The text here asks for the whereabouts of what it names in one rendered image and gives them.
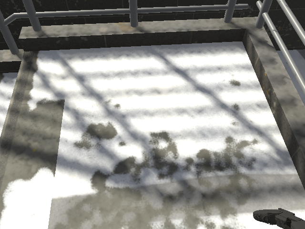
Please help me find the robot right hand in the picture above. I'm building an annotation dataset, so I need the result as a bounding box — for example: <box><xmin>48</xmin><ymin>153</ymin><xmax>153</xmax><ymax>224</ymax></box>
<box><xmin>253</xmin><ymin>208</ymin><xmax>305</xmax><ymax>229</ymax></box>

